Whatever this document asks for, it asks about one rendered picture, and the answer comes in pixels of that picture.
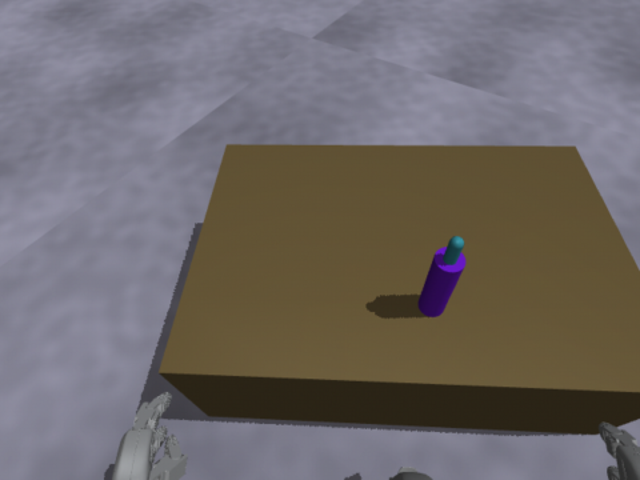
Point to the right robot hand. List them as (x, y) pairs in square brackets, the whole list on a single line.
[(623, 447)]

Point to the left robot hand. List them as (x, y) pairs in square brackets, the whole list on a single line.
[(139, 445)]

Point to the bottle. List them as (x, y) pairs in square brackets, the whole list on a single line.
[(446, 268)]

